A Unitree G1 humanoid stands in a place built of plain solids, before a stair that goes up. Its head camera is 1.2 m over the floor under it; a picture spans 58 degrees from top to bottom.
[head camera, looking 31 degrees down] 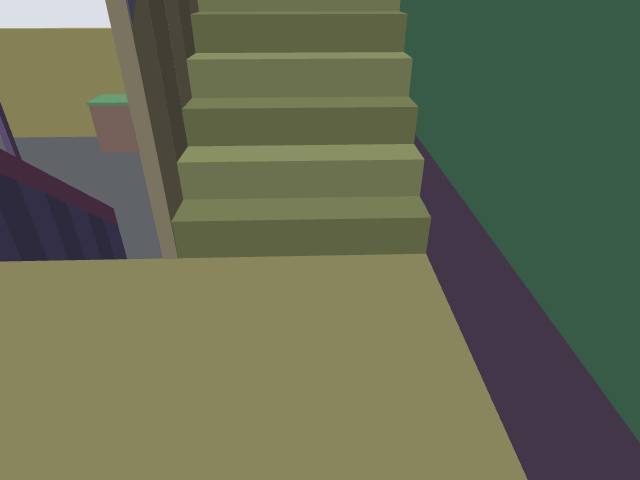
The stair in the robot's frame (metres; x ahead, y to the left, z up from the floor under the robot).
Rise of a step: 0.21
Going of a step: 0.24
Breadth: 1.25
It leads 2 degrees to the left of straight ahead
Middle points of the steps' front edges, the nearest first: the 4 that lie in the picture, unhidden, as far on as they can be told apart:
1.84 0.08 0.21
2.09 0.09 0.41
2.33 0.10 0.62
2.57 0.11 0.83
